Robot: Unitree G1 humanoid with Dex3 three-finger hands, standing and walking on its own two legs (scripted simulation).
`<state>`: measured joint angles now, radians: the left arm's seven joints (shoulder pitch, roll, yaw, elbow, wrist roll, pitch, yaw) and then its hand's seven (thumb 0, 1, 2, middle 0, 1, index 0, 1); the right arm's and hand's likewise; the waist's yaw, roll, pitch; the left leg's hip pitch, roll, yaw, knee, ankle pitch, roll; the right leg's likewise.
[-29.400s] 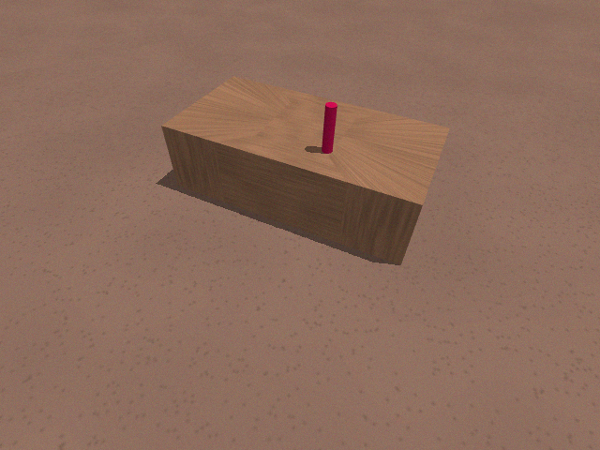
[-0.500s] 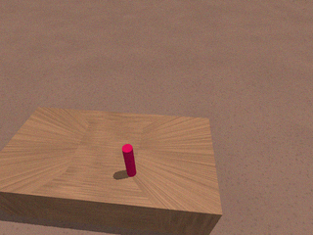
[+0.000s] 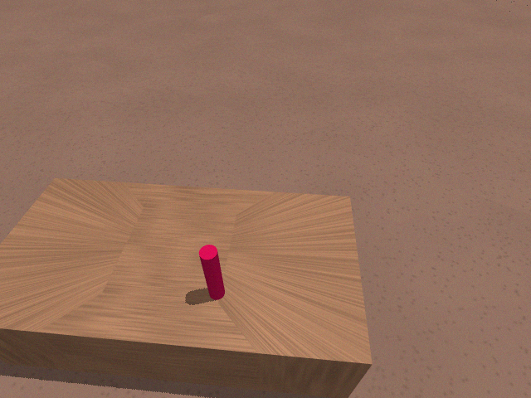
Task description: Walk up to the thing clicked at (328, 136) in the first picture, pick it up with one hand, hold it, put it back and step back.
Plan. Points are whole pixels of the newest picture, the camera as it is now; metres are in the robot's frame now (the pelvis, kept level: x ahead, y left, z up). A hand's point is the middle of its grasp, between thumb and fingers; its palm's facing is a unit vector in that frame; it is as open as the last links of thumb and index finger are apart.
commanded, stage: stand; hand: left
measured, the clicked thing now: (213, 274) +0.53 +0.16 -0.31
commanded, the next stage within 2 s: none
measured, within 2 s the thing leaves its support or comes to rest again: neither
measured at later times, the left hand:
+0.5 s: hand out of the picture +0.08 +0.25 -0.16, palm faces -0.02 -0.93 -0.36, open 8.1 cm
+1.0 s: hand out of the picture +0.08 +0.24 -0.15, palm faces -0.02 -0.93 -0.35, open 7.3 cm
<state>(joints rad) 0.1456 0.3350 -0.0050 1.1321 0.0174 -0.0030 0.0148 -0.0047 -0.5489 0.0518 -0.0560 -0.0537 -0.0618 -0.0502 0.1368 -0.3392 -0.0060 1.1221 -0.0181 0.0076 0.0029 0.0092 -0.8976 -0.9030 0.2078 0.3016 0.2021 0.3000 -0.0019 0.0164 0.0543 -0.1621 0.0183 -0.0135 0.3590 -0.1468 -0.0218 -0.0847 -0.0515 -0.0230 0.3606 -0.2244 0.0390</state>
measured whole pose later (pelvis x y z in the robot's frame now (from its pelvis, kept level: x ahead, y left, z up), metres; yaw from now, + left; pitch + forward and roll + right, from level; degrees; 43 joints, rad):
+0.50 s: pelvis +0.01 -0.01 +0.00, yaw +0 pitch -2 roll +0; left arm 0.12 0.34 0.01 1.13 0.01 0.00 0.01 0.00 0.74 0.87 -0.20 -0.30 -0.21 -0.29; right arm 0.11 -0.34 -0.01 1.13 -0.02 0.00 0.00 0.01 -0.90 -0.90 0.21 0.30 0.20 0.30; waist 0.00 0.01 0.06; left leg -0.14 0.03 -0.02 0.33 -0.15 -0.03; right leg -0.06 -0.04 -0.03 0.33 -0.23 0.03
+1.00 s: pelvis +0.01 -0.02 +0.00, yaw +0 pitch -3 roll +0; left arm 0.13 0.34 0.01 1.12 0.02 0.00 0.00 0.00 0.91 0.90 -0.20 -0.30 -0.21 -0.30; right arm 0.11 -0.34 -0.01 1.13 -0.02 0.00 0.01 0.01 -0.90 -0.90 0.21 0.30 0.20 0.30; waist 0.00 0.01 0.06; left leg -0.13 0.04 -0.02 0.33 -0.15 -0.05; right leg -0.06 -0.03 -0.03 0.34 -0.23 0.02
